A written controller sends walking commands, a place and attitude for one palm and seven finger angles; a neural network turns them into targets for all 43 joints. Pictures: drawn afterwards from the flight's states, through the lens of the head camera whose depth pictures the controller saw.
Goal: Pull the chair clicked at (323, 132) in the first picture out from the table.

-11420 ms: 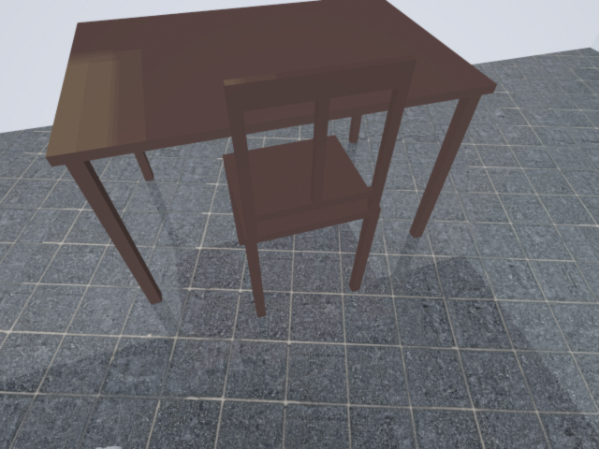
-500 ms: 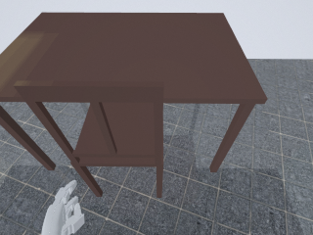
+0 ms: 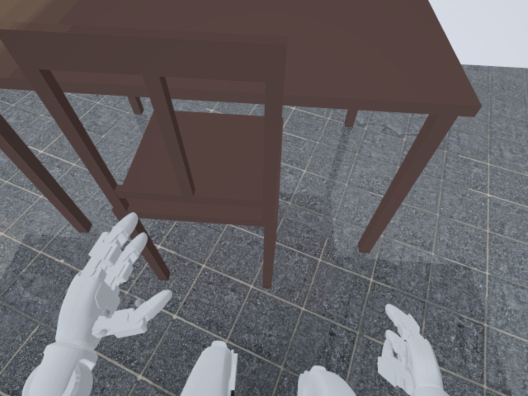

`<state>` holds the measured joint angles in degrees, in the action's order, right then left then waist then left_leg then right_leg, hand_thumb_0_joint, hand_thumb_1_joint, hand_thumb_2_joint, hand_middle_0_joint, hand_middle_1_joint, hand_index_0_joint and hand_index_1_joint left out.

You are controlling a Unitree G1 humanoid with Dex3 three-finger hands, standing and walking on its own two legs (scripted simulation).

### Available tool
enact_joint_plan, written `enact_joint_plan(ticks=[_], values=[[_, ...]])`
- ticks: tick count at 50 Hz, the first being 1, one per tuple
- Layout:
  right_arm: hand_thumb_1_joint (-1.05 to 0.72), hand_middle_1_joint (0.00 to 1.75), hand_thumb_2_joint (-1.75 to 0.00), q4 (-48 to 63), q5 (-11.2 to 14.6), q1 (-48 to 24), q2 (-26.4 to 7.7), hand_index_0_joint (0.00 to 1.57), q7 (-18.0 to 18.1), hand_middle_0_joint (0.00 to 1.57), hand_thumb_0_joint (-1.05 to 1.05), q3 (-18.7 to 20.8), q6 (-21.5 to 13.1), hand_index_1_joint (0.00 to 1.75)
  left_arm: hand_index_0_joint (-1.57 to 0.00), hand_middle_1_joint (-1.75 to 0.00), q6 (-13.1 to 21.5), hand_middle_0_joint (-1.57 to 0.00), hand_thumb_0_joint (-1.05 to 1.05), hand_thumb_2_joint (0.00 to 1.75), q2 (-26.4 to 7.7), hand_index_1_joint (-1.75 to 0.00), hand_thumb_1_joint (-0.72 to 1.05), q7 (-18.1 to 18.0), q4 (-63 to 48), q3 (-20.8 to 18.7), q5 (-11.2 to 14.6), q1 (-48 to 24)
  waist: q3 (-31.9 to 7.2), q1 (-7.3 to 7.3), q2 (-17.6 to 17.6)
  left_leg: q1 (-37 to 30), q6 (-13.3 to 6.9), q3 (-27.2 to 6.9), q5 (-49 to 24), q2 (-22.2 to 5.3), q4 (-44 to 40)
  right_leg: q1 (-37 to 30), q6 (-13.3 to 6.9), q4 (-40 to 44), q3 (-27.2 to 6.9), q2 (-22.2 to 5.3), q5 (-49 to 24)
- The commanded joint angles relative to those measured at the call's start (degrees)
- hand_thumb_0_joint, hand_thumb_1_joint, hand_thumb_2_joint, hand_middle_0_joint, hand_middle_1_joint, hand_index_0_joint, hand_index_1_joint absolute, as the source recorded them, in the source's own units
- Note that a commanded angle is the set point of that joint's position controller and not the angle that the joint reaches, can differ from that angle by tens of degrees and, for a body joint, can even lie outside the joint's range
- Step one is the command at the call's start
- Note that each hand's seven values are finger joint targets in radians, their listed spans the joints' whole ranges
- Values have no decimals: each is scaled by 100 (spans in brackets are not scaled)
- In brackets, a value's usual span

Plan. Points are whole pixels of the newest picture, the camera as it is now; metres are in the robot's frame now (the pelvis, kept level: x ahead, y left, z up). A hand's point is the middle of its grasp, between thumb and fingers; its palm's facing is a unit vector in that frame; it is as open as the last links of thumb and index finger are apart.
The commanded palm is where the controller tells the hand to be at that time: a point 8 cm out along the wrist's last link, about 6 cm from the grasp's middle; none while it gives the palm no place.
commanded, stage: raise the hand toward the chair's back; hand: left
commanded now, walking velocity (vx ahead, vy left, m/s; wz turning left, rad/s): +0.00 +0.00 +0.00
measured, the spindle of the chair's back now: (174, 144) +0.53 +0.21 +0.04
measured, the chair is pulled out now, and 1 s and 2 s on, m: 0.00 0.00 0.00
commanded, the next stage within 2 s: aim the fingers beside a spindle in 1.44 s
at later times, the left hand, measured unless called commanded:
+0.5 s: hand (114, 281) +0.25 +0.22 +0.06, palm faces +0.01 -1.00 -0.04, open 15.5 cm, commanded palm +0.23 +0.28 +0.06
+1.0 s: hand (98, 262) +0.27 +0.25 +0.07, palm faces +0.01 -1.00 -0.06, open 16.9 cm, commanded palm +0.25 +0.30 +0.07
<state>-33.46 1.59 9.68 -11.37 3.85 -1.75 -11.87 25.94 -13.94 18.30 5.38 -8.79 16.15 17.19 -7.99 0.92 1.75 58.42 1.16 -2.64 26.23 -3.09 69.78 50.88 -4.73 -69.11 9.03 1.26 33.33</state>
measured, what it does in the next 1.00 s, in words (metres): shifts its weight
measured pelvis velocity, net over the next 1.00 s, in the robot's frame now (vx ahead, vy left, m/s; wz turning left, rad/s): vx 0.02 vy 0.05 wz -0.02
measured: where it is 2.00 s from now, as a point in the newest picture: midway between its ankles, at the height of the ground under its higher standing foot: outside the picture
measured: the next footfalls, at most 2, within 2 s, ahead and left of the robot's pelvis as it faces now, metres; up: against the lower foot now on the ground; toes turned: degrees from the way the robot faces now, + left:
none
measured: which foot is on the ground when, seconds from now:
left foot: down 0.00-1.00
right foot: down 0.00-1.00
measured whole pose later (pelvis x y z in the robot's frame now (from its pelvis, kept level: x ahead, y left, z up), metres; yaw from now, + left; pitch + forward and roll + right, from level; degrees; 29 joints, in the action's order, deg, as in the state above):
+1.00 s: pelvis +0.02 +0.05 +0.03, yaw -1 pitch +15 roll -3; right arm -32.0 1.2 13.8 -13.8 2.8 -1.1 -10.0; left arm 21.2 -15.3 14.1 3.7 -12.3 15.4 17.0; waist -8.2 -1.4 2.3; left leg 52.6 -2.4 0.4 25.9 -1.6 63.5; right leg 44.8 -0.6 -60.7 6.1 0.0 30.7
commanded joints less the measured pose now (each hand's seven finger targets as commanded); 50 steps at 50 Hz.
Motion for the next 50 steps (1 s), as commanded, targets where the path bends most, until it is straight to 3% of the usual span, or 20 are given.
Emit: enact_joint_plan(ticks=[1,4,5,8,9,12,17,24,27,29,38,42,45,50], values=[[-90,30,-90,911,46,-160,-833,20,115,20,0,433,-321,30,-12,-18,-283,-12,0,56,-856,-18,11,-104,-1046,-889,274,-109,-1414,9,-103,-992,-319,120,-698,225,-903,-1282,511,2029,-1524,-299,-734],[-90,30,-90,823,-17,-155,-782,20,64,20,0,468,-333,30,-11,-16,-126,-11,0,53,-777,-16,4,-386,-1013,-954,205,27,-1270,26,-253,-1049,-294,86,-861,197,-1002,-1180,507,1843,-1304,-229,-1109],[-90,30,-90,816,-34,-108,-786,20,38,20,0,467,-355,30,-11,-16,7,-11,0,52,-686,-16,1,-431,-1173,-797,141,-88,-1245,-33,-186,-1106,-303,85,-918,191,-1037,-1054,484,1772,-1215,-213,-1194],[-90,30,-90,748,-43,-17,-860,20,-10,20,0,515,-394,30,-10,-15,267,-10,0,49,-516,-15,-6,-464,-906,-557,44,-10,-1000,-161,-321,-1105,-310,94,-708,195,-1089,-680,458,1739,-1074,-161,-837],[-90,30,-90,766,-39,-26,-888,20,-6,20,0,520,-395,30,-10,-15,291,-10,0,48,-560,-15,-8,-424,-804,-535,23,-20,-878,-129,-288,-1101,-315,77,-670,195,-1117,-582,409,1707,-1024,-125,-727],[-90,30,-90,807,-38,75,-950,20,-4,20,0,549,-442,30,-10,-14,409,-10,0,45,-585,-14,-15,-413,-1059,-505,48,22,-1226,-128,-72,-1404,-328,90,-692,199,-1196,-537,384,1636,-892,-117,-784],[-90,30,-90,849,-52,99,-982,20,-12,20,0,559,-431,30,-8,-12,424,-8,0,40,-613,-12,-27,-566,-1479,-535,15,45,-1466,-78,245,-1856,-301,9,-980,178,-1371,-497,325,1428,-602,-60,-1155],[-90,30,-90,925,-56,120,-1030,20,-56,20,0,526,-258,30,-7,-9,217,-7,0,33,-606,-9,-43,-633,-1405,-409,-137,53,-1256,-182,299,-2048,-257,-141,-1064,122,-1478,-290,307,1377,-454,1,-1213],[-90,30,-90,1020,-46,122,-1035,20,-58,20,0,483,-200,30,-6,-8,105,-6,0,30,-563,-8,-50,-560,-1480,-376,-84,-56,-1207,-211,296,-2093,-240,-180,-931,129,-1538,-316,318,1444,-435,5,-1155],[-90,30,-90,1039,-47,141,-1053,20,-36,20,0,461,-150,30,-6,-8,26,-6,0,30,-701,-8,-50,-535,-1434,-479,-96,-142,-1183,-224,247,-2070,-250,-194,-897,132,-1551,-371,310,1471,-433,21,-1142],[-90,30,-90,1091,-44,148,-1052,20,-42,20,0,392,-120,30,-6,-8,-54,-6,0,30,-748,-8,-50,-470,-1534,-537,-54,-383,-1228,-228,437,-2306,-206,-278,-954,121,-1648,-378,305,1538,-400,24,-1142],[-90,30,-90,1058,-30,174,-1074,20,-28,20,0,401,-142,30,-6,-8,-81,-6,0,30,-823,-8,-50,-416,-1460,-659,3,-372,-1338,-230,281,-2328,-215,-236,-1148,125,-1637,-531,315,1585,-409,22,-1286],[-90,30,-90,1014,-22,170,-1077,20,-37,20,0,408,-164,30,-6,-8,-85,-6,0,30,-882,-8,-50,-417,-1415,-742,13,-367,-1305,-191,433,-2373,-191,-233,-1242,122,-1687,-566,304,1598,-406,21,-1317],[-90,30,-90,997,-2,190,-1109,20,-36,20,0,427,-174,30,-6,-8,-101,-6,0,30,-845,-8,-50,-395,-1149,-760,68,-312,-1196,-216,185,-2219,-220,-175,-1098,143,-1728,-667,326,1700,-422,16,-1260]])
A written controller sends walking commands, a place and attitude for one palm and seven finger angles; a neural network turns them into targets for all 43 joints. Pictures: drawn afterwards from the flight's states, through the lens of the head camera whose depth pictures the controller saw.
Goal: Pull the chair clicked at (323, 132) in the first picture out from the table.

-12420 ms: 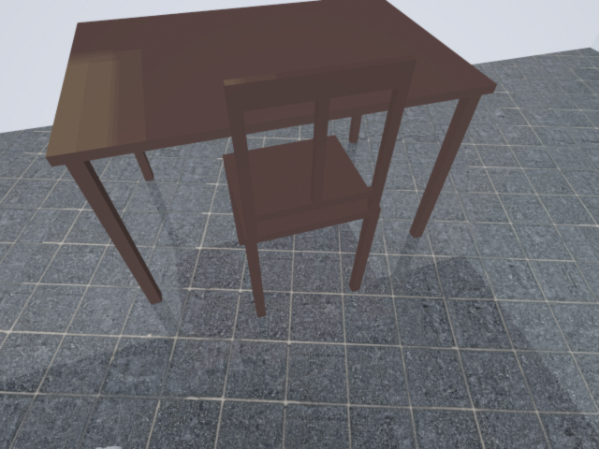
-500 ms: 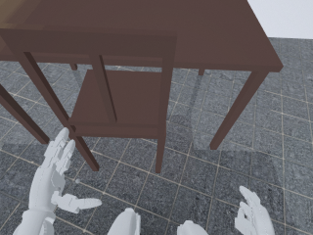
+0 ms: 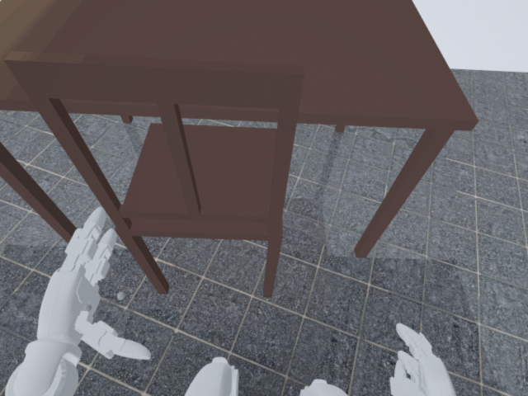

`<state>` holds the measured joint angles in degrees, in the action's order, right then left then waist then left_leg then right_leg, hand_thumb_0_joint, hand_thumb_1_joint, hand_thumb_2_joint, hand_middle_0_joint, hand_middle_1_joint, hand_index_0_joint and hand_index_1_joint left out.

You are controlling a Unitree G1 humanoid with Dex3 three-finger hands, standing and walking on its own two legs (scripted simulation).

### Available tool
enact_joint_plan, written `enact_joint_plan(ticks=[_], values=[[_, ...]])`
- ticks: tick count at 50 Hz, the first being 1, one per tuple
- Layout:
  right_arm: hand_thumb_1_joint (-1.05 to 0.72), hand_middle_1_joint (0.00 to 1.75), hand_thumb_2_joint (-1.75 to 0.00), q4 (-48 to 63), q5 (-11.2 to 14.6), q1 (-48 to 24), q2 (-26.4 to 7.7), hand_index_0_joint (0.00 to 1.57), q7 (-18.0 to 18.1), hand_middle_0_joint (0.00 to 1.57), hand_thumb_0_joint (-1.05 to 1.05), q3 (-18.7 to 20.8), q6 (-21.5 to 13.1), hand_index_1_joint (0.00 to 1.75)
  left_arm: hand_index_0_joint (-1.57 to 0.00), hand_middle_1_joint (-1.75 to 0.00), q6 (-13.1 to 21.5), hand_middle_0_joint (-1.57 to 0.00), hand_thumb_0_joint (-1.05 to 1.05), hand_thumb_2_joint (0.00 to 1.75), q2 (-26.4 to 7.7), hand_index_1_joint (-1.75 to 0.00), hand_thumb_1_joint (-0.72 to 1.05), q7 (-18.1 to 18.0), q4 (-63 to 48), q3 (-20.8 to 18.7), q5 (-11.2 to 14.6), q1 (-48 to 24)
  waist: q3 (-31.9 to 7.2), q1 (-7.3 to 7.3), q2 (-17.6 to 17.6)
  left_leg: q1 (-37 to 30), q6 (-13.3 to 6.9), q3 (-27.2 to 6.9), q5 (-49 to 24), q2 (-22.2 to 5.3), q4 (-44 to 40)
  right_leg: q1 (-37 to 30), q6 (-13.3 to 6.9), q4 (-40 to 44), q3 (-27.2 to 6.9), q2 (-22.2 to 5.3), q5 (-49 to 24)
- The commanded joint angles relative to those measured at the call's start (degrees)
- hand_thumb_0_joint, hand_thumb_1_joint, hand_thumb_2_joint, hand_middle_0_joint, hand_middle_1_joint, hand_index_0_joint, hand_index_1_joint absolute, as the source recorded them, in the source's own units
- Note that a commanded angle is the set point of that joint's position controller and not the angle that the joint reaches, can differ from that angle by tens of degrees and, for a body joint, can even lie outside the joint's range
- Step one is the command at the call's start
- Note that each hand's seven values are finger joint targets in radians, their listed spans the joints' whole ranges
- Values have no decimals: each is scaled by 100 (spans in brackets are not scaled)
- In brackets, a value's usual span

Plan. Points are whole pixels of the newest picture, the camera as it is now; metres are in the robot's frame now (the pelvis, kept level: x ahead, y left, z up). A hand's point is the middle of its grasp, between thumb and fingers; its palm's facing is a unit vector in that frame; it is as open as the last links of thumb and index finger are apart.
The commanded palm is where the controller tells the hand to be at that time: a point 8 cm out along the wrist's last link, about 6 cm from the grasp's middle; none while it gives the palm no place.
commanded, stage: raise the hand toward the chair's back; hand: left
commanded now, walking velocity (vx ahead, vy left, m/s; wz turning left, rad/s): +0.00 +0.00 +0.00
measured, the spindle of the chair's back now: (183, 166) +0.50 +0.18 +0.01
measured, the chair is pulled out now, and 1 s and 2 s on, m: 0.00 0.00 0.00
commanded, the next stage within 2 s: aim the fingers beside a spindle in 0.44 s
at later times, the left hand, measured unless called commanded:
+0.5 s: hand (136, 294) +0.25 +0.19 +0.04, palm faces +0.03 -1.00 -0.07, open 16.9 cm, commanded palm +0.22 +0.25 +0.05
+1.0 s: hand (148, 277) +0.28 +0.18 +0.03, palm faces +0.01 -1.00 -0.05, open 16.9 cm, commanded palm +0.26 +0.24 +0.03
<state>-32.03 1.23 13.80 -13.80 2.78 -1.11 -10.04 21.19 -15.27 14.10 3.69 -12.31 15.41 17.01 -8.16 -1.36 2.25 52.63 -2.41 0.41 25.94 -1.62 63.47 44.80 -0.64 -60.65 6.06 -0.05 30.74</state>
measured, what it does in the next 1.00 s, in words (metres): stands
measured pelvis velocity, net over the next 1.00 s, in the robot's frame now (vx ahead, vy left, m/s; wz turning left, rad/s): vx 0.00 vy -0.02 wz -0.01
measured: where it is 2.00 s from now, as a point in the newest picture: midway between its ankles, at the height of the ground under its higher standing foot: outside the picture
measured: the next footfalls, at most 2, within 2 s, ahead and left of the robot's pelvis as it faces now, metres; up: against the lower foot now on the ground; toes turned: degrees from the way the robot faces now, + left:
none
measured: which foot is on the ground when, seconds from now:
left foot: down 0.00-1.00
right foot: down 0.00-1.00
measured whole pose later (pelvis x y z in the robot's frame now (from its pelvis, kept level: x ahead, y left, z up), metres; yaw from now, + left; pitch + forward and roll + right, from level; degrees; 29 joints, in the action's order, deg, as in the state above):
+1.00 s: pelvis +0.00 -0.02 -0.01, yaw +0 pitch +17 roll -2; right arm -33.7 1.2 13.1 -14.7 2.5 -0.3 -10.0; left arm 24.1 -14.8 15.3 12.9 -13.2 15.7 9.0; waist -8.7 -2.0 2.1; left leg 55.9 -0.9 0.2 26.8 -2.4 65.5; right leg 48.9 -2.2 -64.1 6.0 0.6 32.4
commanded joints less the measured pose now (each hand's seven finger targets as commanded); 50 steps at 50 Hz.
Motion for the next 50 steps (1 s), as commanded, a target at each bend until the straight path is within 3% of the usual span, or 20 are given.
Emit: enact_joint_plan(ticks=[1,9,18,20,23,26,30,32,36,39,42,45,50], values=[[-90,30,-90,849,41,-228,-868,20,67,20,0,366,-368,30,-6,-8,396,-6,0,30,-702,-8,-50,22,-1027,-367,133,-328,-1151,14,240,-1664,138,-464,-1089,-3,-1097,-63,-90,864,-141,141,-1018],[-90,30,-90,793,17,-203,-861,20,53,20,0,392,-383,30,-6,-8,558,-6,0,30,-858,-8,-50,-88,-994,-509,108,-330,-1206,14,139,-1554,100,-360,-1130,17,-1008,-178,-77,889,-220,133,-1116],[-90,30,-90,799,35,-232,-837,20,40,20,0,381,-361,30,-6,-8,581,-6,0,30,-757,-8,-50,-43,-971,-396,111,-397,-1164,-13,264,-1531,95,-310,-1108,32,-974,-200,-65,914,-268,104,-1198],[-90,30,-90,811,31,-228,-834,20,49,20,0,384,-341,30,-6,-8,550,-6,0,30,-765,-8,-50,-40,-893,-423,108,-370,-1168,-36,56,-1458,70,-292,-1092,39,-940,-239,-42,936,-296,109,-1230],[-90,30,-90,805,34,-226,-827,20,58,20,0,378,-354,30,-6,-8,573,-6,0,30,-762,-8,-50,-7,-996,-415,130,-439,-1280,-17,170,-1504,73,-279,-1202,48,-898,-298,-51,904,-313,97,-1354],[-90,30,-90,795,41,-242,-812,20,54,20,0,372,-351,30,-6,-8,565,-6,0,30,-723,-8,-50,8,-899,-392,133,-433,-1168,-42,59,-1457,68,-285,-1161,46,-884,-262,-42,927,-321,101,-1338],[-90,30,-90,742,25,-230,-826,20,74,20,0,375,-343,30,-6,-8,584,-6,0,30,-775,-8,-50,39,-716,-450,122,-632,-1171,-88,-55,-1270,50,-242,-1137,58,-743,-242,-18,896,-408,87,-1389],[-90,30,-90,731,26,-229,-820,20,66,20,0,370,-350,30,-6,-8,624,-6,0,30,-779,-8,-50,89,-692,-465,142,-698,-1203,-51,101,-1267,61,-232,-1164,66,-721,-232,-37,859,-408,74,-1408],[-90,30,-90,704,24,-233,-828,20,58,20,0,373,-357,30,-6,-8,661,-6,0,30,-783,-8,-50,168,-621,-440,178,-919,-1329,-82,82,-1197,42,-203,-1217,71,-614,-262,-11,835,-500,56,-1521],[-90,30,-90,660,22,-226,-847,20,68,20,0,380,-333,30,-6,-8,669,-6,0,30,-973,-8,-50,160,-454,-653,179,-994,-1322,-35,96,-1087,40,-204,-1206,63,-587,-262,-32,802,-514,69,-1466],[-90,30,-90,646,23,-214,-852,20,64,20,0,375,-360,30,-6,-8,707,-6,0,30,-829,-8,-50,164,-439,-462,161,-1322,-1407,-88,234,-1173,42,-212,-1193,55,-548,-91,-27,743,-508,59,-1438],[-90,30,-90,625,13,-178,-878,20,49,20,0,392,-354,30,-6,-8,688,-6,0,30,-890,-8,-50,140,-288,-539,168,-1293,-1547,-54,31,-1092,36,-217,-1260,54,-520,-215,-20,708,-524,60,-1534],[-90,30,-90,641,9,-159,-889,20,16,20,0,390,-296,30,-6,-8,677,-6,0,30,-767,-8,-50,70,-136,-402,105,-1513,-1514,-87,58,-1107,42,-237,-1184,42,-535,-2,-29,635,-454,75,-1416]])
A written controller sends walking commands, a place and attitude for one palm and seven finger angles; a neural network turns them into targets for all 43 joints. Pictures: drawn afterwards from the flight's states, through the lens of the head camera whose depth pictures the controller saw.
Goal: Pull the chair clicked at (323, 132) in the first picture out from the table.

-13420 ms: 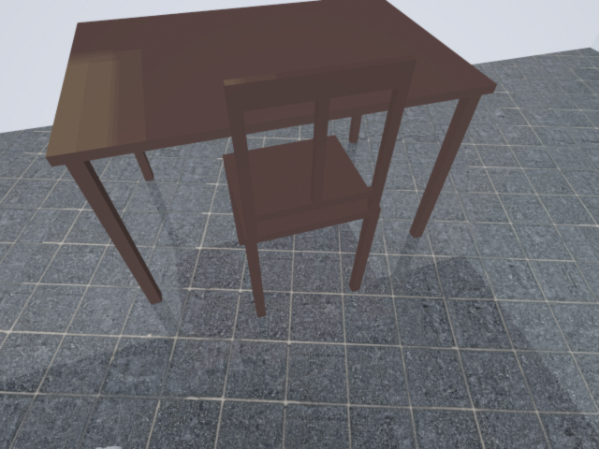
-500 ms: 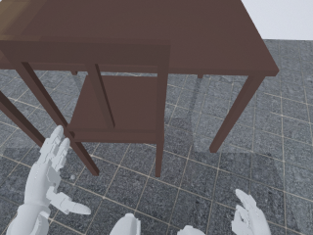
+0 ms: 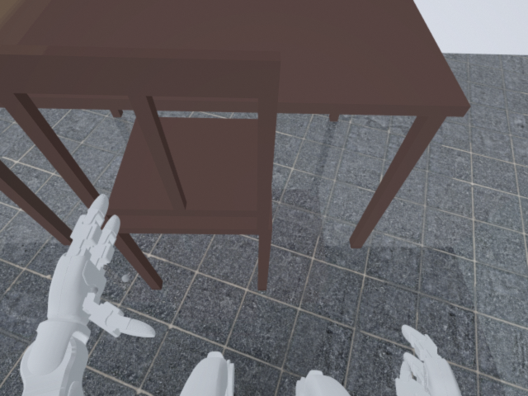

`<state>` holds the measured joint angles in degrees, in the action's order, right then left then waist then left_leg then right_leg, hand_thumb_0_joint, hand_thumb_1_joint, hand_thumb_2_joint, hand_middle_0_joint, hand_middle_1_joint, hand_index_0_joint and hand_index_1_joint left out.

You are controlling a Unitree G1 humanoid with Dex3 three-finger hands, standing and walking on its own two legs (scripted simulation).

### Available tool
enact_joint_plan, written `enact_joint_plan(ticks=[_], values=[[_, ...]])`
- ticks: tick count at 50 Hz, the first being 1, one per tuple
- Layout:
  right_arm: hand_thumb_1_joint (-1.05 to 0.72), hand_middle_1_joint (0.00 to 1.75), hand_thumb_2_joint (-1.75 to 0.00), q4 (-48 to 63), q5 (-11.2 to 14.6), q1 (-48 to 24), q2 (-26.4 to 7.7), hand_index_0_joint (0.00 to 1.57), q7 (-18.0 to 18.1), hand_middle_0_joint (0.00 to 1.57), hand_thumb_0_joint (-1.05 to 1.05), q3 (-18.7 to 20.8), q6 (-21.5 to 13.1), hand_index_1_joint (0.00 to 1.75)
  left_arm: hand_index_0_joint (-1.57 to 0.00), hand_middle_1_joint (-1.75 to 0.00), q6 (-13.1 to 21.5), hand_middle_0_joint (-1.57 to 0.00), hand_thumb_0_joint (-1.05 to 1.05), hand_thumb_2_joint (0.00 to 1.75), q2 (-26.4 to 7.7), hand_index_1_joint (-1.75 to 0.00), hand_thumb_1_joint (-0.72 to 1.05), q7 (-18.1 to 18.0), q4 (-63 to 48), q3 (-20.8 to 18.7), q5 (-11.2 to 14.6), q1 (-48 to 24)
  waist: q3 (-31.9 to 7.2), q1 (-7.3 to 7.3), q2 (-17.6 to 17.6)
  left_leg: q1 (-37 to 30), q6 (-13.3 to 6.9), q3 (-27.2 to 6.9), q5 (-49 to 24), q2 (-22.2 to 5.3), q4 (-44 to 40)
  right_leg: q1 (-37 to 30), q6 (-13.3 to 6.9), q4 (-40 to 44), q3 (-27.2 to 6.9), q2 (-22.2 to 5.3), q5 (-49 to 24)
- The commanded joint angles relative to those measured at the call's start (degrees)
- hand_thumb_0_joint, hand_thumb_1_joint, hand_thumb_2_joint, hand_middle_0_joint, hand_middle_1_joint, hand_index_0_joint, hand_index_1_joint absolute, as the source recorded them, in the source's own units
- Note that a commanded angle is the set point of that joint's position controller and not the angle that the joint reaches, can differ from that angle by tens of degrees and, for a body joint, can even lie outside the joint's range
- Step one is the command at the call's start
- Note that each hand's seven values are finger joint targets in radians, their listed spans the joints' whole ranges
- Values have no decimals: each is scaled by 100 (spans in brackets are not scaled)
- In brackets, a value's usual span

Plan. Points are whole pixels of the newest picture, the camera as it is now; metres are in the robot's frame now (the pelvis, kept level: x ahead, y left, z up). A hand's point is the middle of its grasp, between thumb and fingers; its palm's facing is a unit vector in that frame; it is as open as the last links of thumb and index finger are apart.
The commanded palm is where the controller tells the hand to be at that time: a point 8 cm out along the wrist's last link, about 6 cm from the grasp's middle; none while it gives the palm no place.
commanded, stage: aim the fingers beside a spindle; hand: left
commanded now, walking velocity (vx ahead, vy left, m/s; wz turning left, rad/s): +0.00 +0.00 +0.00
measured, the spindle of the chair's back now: (163, 161) +0.50 +0.20 +0.02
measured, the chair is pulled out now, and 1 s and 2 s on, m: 0.00 0.00 0.00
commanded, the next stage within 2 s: push the fingers through the gap in 1.54 s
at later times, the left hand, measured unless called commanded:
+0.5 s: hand (141, 257) +0.31 +0.20 +0.01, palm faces +0.02 -1.00 -0.04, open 16.9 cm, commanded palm +0.29 +0.25 +0.02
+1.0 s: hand (158, 246) +0.34 +0.18 +0.00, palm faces +0.01 -1.00 -0.04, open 16.9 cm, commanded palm +0.32 +0.23 +0.00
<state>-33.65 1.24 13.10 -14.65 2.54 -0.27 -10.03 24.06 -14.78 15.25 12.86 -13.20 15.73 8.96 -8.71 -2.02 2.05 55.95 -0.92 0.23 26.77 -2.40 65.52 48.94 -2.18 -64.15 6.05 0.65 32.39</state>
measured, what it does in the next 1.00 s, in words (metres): stands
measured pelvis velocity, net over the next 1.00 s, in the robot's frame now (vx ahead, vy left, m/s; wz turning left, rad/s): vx -0.01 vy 0.01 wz -0.02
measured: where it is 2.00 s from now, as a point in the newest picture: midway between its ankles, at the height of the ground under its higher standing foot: outside the picture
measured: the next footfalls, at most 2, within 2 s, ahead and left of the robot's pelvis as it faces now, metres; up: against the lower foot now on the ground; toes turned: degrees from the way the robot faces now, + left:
none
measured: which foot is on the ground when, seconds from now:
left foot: down 0.00-1.00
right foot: down 0.00-1.00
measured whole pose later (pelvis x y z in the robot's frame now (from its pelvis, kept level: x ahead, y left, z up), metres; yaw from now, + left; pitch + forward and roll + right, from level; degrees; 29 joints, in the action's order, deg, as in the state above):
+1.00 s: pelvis -0.01 +0.01 -0.03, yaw -1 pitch +22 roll -3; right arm -33.7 0.1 12.4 -14.2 0.5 -0.4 -3.7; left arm 26.2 -13.5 8.5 25.4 -10.6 10.9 -8.2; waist -9.9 -2.8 1.8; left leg 66.2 -1.9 1.2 28.6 -2.6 72.6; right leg 59.4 -1.4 -71.6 5.0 0.4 34.1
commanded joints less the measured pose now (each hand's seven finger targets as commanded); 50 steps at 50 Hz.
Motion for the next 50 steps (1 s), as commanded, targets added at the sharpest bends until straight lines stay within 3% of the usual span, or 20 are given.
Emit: enact_joint_plan(ticks=[1,4,12,14,21,25,26,27,29,32,34,36,42,43,44,48,50], values=[[-90,30,-90,782,5,-85,-806,20,39,20,0,323,-292,30,-6,-8,408,-6,0,30,-873,-8,-50,-80,-1080,-375,64,-720,-1526,7,152,-1481,-96,-214,-1291,112,-728,-400,121,956,-451,4,-1601],[-90,30,-90,786,-15,-59,-827,20,22,20,0,316,-245,30,-6,-8,414,-6,0,30,-943,-8,-50,-168,-964,-411,-6,-812,-1532,6,55,-1408,-101,-237,-1322,102,-704,-346,107,882,-426,23,-1608],[-90,30,-90,780,-44,-43,-831,20,-19,20,0,314,-138,30,-6,-8,478,-6,0,30,-681,-8,-50,-322,-820,-89,-119,-1443,-1639,-62,150,-1469,-72,-309,-1125,85,-652,21,93,755,-372,20,-1314],[-90,30,-90,755,-54,-21,-859,20,-10,20,0,316,-99,30,-6,-8,461,-6,0,30,-874,-8,-50,-346,-701,-266,-135,-1473,-1747,-29,53,-1381,-83,-306,-1184,85,-601,-27,85,715,-395,38,-1381],[-90,30,-90,759,-56,-12,-824,20,-42,20,0,315,27,30,-6,-8,465,-6,0,30,-893,-8,-50,-364,-535,-360,-145,-1625,-1921,31,151,-1398,-56,-268,-1371,87,-525,-71,78,621,-409,36,-1593],[-90,30,-90,737,-64,10,-834,20,-56,20,0,316,69,30,-6,-8,473,-6,0,30,-640,-8,-50,-371,-459,-42,-188,-1924,-1873,-70,185,-1488,-50,-346,-1393,62,-476,238,72,548,-354,42,-1505],[-90,30,-90,739,-66,27,-849,20,-62,20,0,331,80,30,-6,-8,484,-6,0,30,-739,-8,-50,-389,-472,-153,-194,-1813,-1945,-4,208,-1513,-27,-365,-1424,52,-493,212,59,506,-332,40,-1500],[-90,30,-90,767,-69,8,-839,20,-73,20,0,324,100,30,-6,-8,469,-6,0,30,-617,-8,-50,-393,-442,-19,-201,-1800,-1947,-46,160,-1482,-45,-343,-1425,70,-464,213,72,520,-353,40,-1536],[-90,30,-90,721,-73,35,-860,20,-66,20,0,317,149,30,-6,-8,474,-6,0,30,-735,-8,-50,-444,-292,-100,-249,-2014,-1837,-90,71,-1307,-53,-347,-1334,66,-414,291,67,478,-345,53,-1466],[-90,30,-90,710,-83,23,-855,20,-70,20,0,340,176,30,-6,-8,554,-6,0,30,-785,-8,-50,-497,-343,-178,-273,-2176,-1982,-44,153,-1410,-28,-361,-1381,57,-368,366,59,417,-357,48,-1475],[-90,30,-90,724,-94,11,-849,20,-83,20,0,323,192,30,-6,-8,588,-6,0,30,-698,-8,-50,-528,-381,-27,-313,-2306,-2052,-66,329,-1441,-24,-383,-1407,56,-345,462,43,356,-345,45,-1431],[-90,30,-90,677,-101,33,-853,20,-88,20,0,330,225,30,-6,-8,593,-6,0,30,-713,-8,-50,-568,-220,-75,-324,-2397,-2005,-84,156,-1386,-22,-392,-1279,55,-328,505,57,376,-348,54,-1345],[-90,30,-90,663,-103,47,-858,20,-110,20,0,323,311,30,-6,-8,587,-6,0,30,-622,-8,-50,-608,0,38,-385,-2671,-2126,-103,227,-1324,-14,-398,-1287,64,-239,610,46,284,-356,50,-1348],[-90,30,-90,646,-100,73,-865,20,-107,20,0,327,336,30,-6,-8,587,-6,0,30,-733,-8,-50,-628,62,-107,-368,-2672,-2119,-72,102,-1265,-17,-391,-1279,58,-228,557,44,290,-364,61,-1372],[-90,30,-90,657,-105,75,-876,20,-109,20,0,327,349,30,-6,-8,597,-6,0,30,-780,-8,-50,-640,102,-117,-398,-2687,-2134,-75,197,-1245,-23,-386,-1330,63,-201,583,34,255,-365,72,-1394],[-90,30,-90,657,-103,81,-851,20,-146,20,0,333,389,30,-6,-8,646,-6,0,30,-591,-8,-50,-668,37,99,-437,-2928,-2241,-93,298,-1360,0,-405,-1306,54,-176,705,38,221,-360,53,-1341],[-90,30,-90,678,-96,89,-869,20,-149,20,0,347,420,30,-6,-8,633,-6,0,30,-691,-8,-50,-707,91,-27,-438,-2753,-2270,-69,157,-1358,-13,-398,-1337,47,-187,645,39,238,-361,68,-1375]])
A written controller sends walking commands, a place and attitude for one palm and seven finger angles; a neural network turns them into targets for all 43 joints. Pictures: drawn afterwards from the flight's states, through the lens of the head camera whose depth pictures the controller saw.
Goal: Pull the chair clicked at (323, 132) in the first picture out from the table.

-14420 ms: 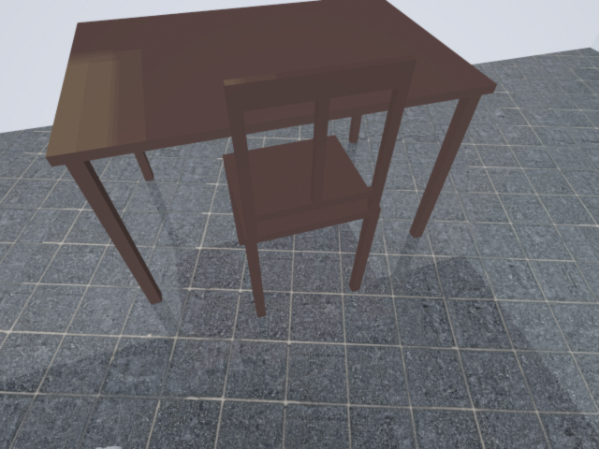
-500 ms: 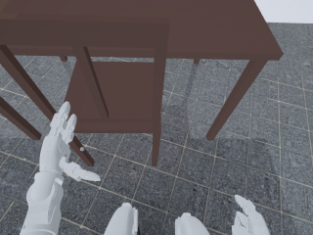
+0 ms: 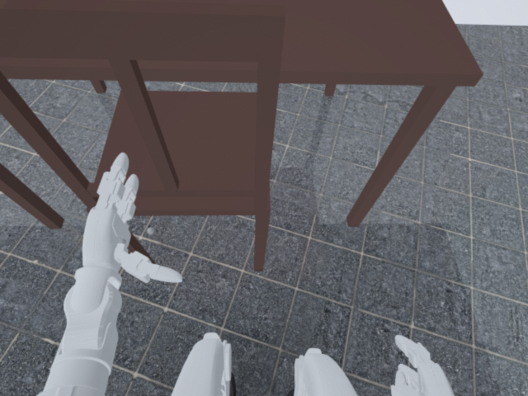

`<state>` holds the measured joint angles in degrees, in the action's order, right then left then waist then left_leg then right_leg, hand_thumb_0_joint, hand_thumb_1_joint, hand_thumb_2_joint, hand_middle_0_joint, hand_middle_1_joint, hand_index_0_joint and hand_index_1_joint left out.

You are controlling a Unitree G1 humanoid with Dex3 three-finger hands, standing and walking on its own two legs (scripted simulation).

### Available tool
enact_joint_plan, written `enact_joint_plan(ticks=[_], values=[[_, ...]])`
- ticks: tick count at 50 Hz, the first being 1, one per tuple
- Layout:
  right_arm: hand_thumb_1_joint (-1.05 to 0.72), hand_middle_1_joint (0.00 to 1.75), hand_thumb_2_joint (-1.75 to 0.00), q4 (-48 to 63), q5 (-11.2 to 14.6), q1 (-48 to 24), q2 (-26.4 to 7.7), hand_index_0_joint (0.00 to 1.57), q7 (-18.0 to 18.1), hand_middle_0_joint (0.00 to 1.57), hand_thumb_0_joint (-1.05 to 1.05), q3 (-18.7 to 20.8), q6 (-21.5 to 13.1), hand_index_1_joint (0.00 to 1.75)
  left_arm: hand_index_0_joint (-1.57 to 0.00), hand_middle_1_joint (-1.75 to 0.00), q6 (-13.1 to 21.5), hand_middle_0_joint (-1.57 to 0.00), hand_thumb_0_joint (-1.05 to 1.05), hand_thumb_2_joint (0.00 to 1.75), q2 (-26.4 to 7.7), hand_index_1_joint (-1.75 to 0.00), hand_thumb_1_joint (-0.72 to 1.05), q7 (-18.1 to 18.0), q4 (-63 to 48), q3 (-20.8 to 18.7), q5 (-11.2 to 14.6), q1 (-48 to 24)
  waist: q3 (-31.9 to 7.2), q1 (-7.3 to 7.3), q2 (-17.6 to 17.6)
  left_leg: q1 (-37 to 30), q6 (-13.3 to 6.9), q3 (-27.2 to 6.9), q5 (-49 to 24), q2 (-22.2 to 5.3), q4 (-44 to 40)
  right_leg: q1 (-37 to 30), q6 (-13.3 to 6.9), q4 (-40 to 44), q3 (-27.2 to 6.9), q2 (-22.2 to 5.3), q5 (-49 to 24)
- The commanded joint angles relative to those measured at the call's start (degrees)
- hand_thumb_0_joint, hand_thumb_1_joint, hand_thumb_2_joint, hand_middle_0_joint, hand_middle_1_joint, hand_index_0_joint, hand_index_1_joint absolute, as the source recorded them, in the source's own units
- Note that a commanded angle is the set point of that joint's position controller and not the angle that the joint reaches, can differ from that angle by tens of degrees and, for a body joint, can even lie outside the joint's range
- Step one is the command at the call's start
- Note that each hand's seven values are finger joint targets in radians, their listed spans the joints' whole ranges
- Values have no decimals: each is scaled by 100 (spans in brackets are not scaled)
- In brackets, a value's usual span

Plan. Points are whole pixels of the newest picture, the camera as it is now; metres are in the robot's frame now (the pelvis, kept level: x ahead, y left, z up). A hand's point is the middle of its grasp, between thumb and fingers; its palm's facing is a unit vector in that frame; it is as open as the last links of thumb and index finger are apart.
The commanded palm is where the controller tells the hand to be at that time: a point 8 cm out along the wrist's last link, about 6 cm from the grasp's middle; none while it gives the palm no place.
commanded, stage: aim the fingers beside a spindle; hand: left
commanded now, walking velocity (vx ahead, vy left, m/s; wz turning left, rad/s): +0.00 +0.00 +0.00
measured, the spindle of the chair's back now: (153, 136) +0.50 +0.20 +0.05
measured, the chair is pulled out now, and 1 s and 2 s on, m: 0.00 0.00 0.00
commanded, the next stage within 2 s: push the fingers through the gap in 0.54 s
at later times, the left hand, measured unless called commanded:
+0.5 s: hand (155, 230) +0.35 +0.17 +0.02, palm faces +0.04 -1.00 -0.04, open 16.9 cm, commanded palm +0.32 +0.23 +0.02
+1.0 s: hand (155, 208) +0.38 +0.18 +0.02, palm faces +0.04 -1.00 -0.04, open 16.9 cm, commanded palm +0.36 +0.24 +0.02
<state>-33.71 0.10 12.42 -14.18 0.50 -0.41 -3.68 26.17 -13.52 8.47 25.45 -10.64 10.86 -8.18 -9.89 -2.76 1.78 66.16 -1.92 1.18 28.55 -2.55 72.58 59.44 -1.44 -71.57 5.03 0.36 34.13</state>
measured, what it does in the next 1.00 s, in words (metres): stands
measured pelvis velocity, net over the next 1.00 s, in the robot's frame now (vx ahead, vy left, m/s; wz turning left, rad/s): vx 0.00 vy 0.00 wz -0.01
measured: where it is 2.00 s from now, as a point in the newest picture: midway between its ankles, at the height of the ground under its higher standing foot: outside the picture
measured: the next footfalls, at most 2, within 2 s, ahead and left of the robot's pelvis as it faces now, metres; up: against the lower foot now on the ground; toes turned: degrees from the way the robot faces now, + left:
none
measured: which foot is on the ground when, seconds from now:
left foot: down 0.00-1.00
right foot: down 0.00-1.00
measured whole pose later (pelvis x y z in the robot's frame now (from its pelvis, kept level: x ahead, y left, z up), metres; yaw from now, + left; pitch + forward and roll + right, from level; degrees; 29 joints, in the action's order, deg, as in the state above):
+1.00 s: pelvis +0.00 +0.00 +0.00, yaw +0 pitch +23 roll -3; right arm -34.6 0.3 12.5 -14.5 0.6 -0.6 -2.9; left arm 25.9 -15.5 9.4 32.9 -13.9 10.4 -16.7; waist -9.7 -3.6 1.8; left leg 67.8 -1.5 1.1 28.9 -3.0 73.4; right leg 61.3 -1.9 -72.5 5.0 0.8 34.4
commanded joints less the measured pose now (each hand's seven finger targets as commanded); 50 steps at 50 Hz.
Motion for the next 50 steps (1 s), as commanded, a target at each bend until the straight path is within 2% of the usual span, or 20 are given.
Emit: enact_joint_plan(ticks=[1,4,8,9,11,15,16,17,23,26,30,32,35,38,40,43,45,46,49,50], values=[[-90,30,-90,698,18,147,-911,20,53,20,0,350,-197,30,-6,-8,417,-6,0,30,-828,-8,-50,-44,-1189,-292,63,-1069,-2153,12,209,-2318,82,-478,-1451,75,-896,-441,-29,992,-279,92,-1526],[-90,30,-90,691,20,164,-910,20,57,20,0,340,-151,30,-6,-8,390,-6,0,30,-922,-8,-50,-89,-997,-388,25,-1044,-1995,-7,72,-2082,55,-437,-1345,93,-875,-501,-21,1006,-308,105,-1504],[-90,30,-90,691,34,164,-882,20,67,20,0,338,-128,30,-6,-8,450,-6,0,30,-1055,-8,-50,-80,-1014,-574,57,-1123,-2083,37,62,-1979,49,-357,-1252,114,-847,-676,-9,1045,-389,106,-1517],[-90,30,-90,700,27,163,-893,20,69,20,0,320,-141,30,-6,-8,470,-6,0,30,-995,-8,-50,-47,-1064,-435,55,-1264,-2099,-23,169,-1962,36,-363,-1284,120,-814,-655,-16,1013,-395,106,-1545],[-90,30,-90,677,29,175,-888,20,73,20,0,337,-151,30,-6,-8,501,-6,0,30,-967,-8,-50,-17,-1102,-427,72,-1225,-2139,-7,255,-2125,53,-378,-1359,102,-832,-604,-19,1028,-380,100,-1588],[-90,30,-90,611,45,214,-899,20,85,20,0,348,-184,30,-6,-8,471,-6,0,30,-813,-8,-50,71,-998,-238,108,-1356,-2081,-112,85,-2096,31,-392,-1387,94,-777,-544,-1,1044,-382,92,-1639],[-90,30,-90,603,46,217,-916,20,88,20,0,359,-179,30,-6,-8,471,-6,0,30,-934,-8,-50,67,-985,-373,122,-1223,-2059,-47,125,-2102,44,-400,-1378,93,-810,-567,-12,1049,-382,99,-1621],[-90,30,-90,645,48,201,-899,20,78,20,0,353,-177,30,-6,-8,447,-6,0,30,-827,-8,-50,83,-996,-285,121,-1079,-2084,-26,162,-2121,40,-371,-1433,108,-823,-627,-10,1052,-384,90,-1686],[-90,30,-90,652,40,168,-879,20,72,20,0,336,-157,30,-6,-8,475,-6,0,30,-1020,-8,-50,2,-956,-510,93,-1255,-1962,-19,85,-1840,27,-317,-1238,131,-768,-675,5,1049,-442,88,-1586],[-90,30,-90,673,29,166,-879,20,77,20,0,336,-166,30,-6,-8,533,-6,0,30,-1187,-8,-50,9,-1031,-682,105,-1153,-2186,41,136,-1867,22,-290,-1381,136,-737,-841,-2,1012,-486,89,-1755],[-90,30,-90,667,46,172,-876,20,71,20,0,336,-195,30,-6,-8,511,-6,0,30,-935,-8,-50,130,-1077,-395,139,-1166,-2159,-53,197,-2016,19,-311,-1531,121,-731,-757,1,1016,-454,94,-1889],[-90,30,-90,652,60,177,-891,20,76,20,0,348,-203,30,-6,-8,450,-6,0,30,-939,-8,-50,190,-1041,-414,198,-1042,-2080,-47,98,-1962,20,-316,-1452,118,-747,-784,8,1060,-450,91,-1836],[-90,30,-90,583,60,204,-915,20,100,20,0,341,-215,30,-6,-8,421,-6,0,30,-911,-8,-50,196,-929,-336,165,-1425,-1975,-157,123,-1976,18,-368,-1364,104,-710,-499,13,1035,-413,94,-1671],[-90,30,-90,500,50,239,-932,20,132,20,0,332,-235,30,-6,-8,443,-6,0,30,-1078,-8,-50,152,-787,-484,130,-1862,-1952,-176,125,-1918,22,-389,-1254,105,-683,-419,-3,1031,-409,99,-1523],[-90,30,-90,503,31,264,-928,20,125,20,0,337,-259,30,-6,-8,495,-6,0,30,-1105,-8,-50,121,-847,-481,81,-2028,-2202,-117,394,-2176,45,-420,-1461,102,-682,-368,-29,962,-396,93,-1623],[-90,30,-90,476,21,314,-925,20,102,20,0,343,-235,30,-6,-8,454,-6,0,30,-1037,-8,-50,80,-686,-430,43,-2069,-2300,-115,346,-2315,62,-440,-1611,89,-700,-352,-28,951,-354,98,-1710],[-90,30,-90,461,15,346,-945,20,86,20,0,339,-209,30,-6,-8,400,-6,0,30,-1105,-8,-50,63,-484,-519,43,-2126,-2313,-124,222,-2225,51,-435,-1644,94,-678,-400,-18,935,-357,105,-1779],[-90,30,-90,474,18,364,-951,20,80,20,0,341,-178,30,-6,-8,363,-6,0,30,-1234,-8,-50,66,-375,-681,54,-2000,-2343,-69,116,-2108,46,-395,-1629,105,-679,-577,-10,959,-394,109,-1847],[-90,30,-90,511,33,389,-946,20,63,20,0,320,-120,30,-6,-8,327,-6,0,30,-1384,-8,-50,88,-228,-802,42,-2077,-2299,-51,138,-1951,38,-363,-1606,116,-692,-687,-20,947,-430,122,-1892],[-90,30,-90,527,29,393,-921,20,47,20,0,313,-107,30,-6,-8,339,-6,0,30,-1242,-8,-50,99,-280,-686,46,-2176,-2329,-84,175,-1980,36,-343,-1618,123,-696,-695,-7,970,-432,117,-1921]])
